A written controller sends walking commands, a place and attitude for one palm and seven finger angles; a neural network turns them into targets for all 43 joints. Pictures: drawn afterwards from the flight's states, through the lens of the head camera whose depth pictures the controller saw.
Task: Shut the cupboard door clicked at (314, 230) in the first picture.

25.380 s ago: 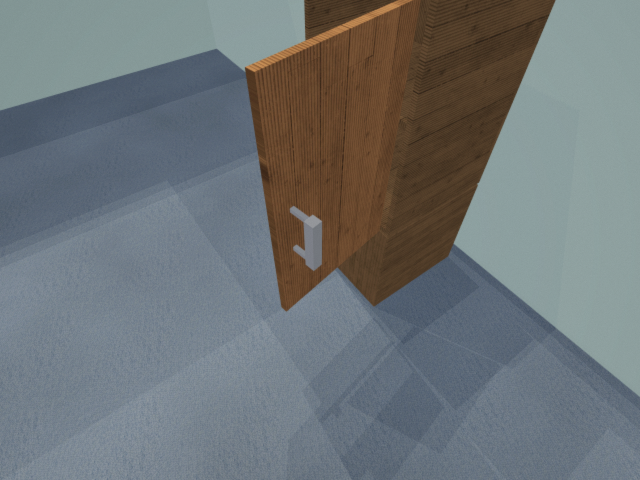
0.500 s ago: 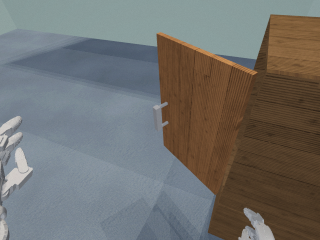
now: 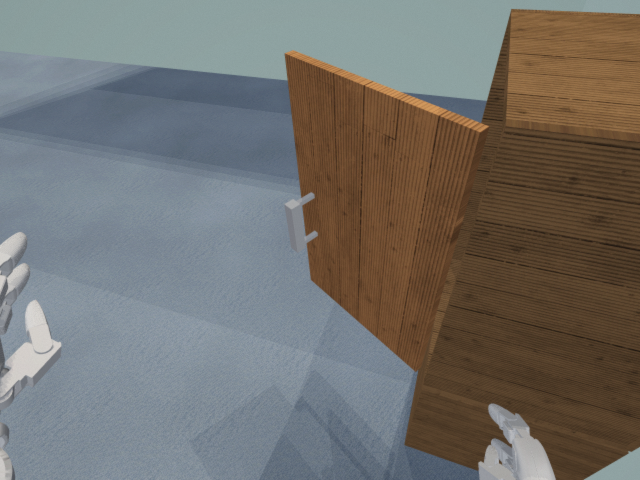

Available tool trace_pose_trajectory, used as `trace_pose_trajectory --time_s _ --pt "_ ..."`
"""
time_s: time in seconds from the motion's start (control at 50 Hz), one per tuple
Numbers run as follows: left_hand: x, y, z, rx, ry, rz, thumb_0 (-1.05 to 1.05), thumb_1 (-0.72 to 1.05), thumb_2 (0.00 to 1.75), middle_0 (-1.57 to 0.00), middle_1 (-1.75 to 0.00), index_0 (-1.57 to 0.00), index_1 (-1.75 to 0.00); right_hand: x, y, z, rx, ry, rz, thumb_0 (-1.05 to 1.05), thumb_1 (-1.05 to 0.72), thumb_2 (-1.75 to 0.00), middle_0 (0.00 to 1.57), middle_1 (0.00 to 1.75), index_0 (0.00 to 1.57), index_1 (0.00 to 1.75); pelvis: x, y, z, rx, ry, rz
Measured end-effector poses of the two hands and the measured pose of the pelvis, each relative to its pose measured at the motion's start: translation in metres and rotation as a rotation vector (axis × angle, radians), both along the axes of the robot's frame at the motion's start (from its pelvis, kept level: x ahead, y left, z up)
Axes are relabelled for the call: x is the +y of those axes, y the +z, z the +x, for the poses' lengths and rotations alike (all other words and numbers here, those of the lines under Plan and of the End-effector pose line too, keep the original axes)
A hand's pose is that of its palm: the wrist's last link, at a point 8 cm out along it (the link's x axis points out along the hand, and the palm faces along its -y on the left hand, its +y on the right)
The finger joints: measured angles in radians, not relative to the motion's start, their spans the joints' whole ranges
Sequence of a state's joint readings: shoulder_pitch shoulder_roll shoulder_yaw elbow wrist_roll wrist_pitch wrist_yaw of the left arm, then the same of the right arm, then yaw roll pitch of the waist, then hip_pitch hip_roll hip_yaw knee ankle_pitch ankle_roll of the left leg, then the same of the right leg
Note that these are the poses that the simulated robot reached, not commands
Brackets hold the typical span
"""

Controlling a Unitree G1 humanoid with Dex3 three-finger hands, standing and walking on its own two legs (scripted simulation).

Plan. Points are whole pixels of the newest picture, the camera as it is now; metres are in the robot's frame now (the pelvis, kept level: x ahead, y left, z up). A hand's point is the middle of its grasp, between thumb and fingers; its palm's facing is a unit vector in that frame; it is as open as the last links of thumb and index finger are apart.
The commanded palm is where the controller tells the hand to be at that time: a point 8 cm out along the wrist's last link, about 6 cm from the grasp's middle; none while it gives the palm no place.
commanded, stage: step back with the hand held close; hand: left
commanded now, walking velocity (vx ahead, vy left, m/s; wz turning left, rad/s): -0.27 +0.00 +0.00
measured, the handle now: (303, 222) +0.63 +0.10 -0.09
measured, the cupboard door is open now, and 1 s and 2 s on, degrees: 61 61 61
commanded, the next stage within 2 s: stop stepping back and stand still in 1.52 s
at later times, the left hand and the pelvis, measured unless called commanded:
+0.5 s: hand (3, 402) +0.15 +0.30 +0.15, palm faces +0.44 -0.76 -0.48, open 7.5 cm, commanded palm +0.09 +0.32 +0.18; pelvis -0.06 +0.03 -0.02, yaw -1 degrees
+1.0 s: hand out of the picture +0.09 +0.28 +0.16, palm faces +0.53 -0.72 -0.46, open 7.5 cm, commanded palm +0.02 +0.31 +0.18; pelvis -0.11 +0.01 -0.04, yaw +2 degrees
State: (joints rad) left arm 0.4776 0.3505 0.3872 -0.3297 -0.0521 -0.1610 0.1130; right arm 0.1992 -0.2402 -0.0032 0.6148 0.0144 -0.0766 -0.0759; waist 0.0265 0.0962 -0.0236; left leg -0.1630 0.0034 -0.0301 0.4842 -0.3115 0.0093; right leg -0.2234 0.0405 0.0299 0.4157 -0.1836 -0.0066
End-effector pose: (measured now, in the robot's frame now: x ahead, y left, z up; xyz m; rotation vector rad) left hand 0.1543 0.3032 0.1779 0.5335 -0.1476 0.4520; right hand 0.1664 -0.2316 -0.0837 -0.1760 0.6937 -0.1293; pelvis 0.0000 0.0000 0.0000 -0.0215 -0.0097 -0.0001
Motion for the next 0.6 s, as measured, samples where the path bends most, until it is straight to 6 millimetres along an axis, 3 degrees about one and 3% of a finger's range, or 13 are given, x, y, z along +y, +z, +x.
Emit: trace_pose_trajectory --time_s 0.1,0.22,0.44,0.6 --pt "0.005 -0.006 0.006 0.032 -0.044 0.012 0.02 0.89 0.9 -0.21 -0.31 -0.21 -0.3 -0.009 0.0 -0.014 0.042 -0.071 -0.038 0.01 -0.91 -0.9 0.2 0.3 0.2 0.3 0.011 -0.001 -0.004 0.021 -0.011 0.011" --pt "0.013 0.003 0.003 0.012 -0.089 0.068 0.02 0.88 0.9 -0.22 -0.31 -0.21 -0.3 -0.008 0.006 -0.03 0.039 -0.117 -0.055 0.01 -0.91 -0.9 0.2 0.3 0.2 0.3 0.02 -0.004 -0.016 0.023 -0.025 0.022" --pt "0.026 -0.007 -0.036 -0.043 -0.066 0.074 0.02 0.89 0.9 -0.21 -0.31 -0.21 -0.3 0.008 0.004 -0.068 0.029 -0.097 -0.058 0.01 -0.91 -0.9 0.2 0.3 0.2 0.3 0.026 -0.013 -0.05 0.016 -0.023 0.018" --pt "0.023 -0.009 -0.062 -0.129 -0.049 0.072 0.02 0.88 0.9 -0.21 -0.31 -0.21 -0.3 0.009 -0.005 -0.093 0.036 -0.062 -0.074 0.01 -0.91 -0.9 0.2 0.3 0.2 0.3 0.022 -0.022 -0.069 -0.006 -0.012 0.015"
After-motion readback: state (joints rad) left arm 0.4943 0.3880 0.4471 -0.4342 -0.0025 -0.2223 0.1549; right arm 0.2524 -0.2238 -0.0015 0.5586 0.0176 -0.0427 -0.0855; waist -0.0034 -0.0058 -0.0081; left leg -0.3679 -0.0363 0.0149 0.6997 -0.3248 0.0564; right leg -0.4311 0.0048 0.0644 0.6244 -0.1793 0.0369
